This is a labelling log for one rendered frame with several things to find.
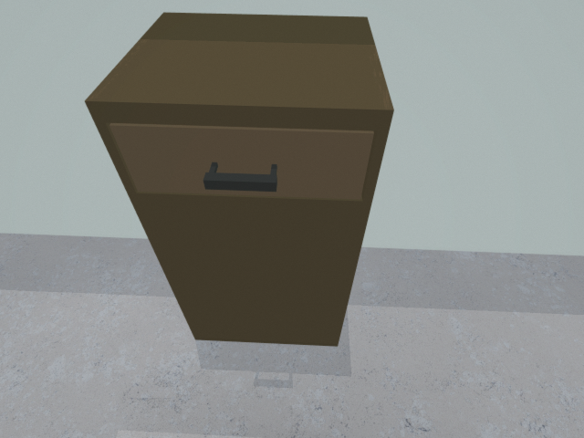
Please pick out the cabinet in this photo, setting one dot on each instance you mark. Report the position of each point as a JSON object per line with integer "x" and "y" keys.
{"x": 248, "y": 268}

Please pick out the drawer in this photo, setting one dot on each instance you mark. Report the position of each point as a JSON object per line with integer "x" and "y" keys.
{"x": 310, "y": 163}

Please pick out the handle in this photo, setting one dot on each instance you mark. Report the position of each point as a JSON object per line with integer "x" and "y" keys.
{"x": 240, "y": 181}

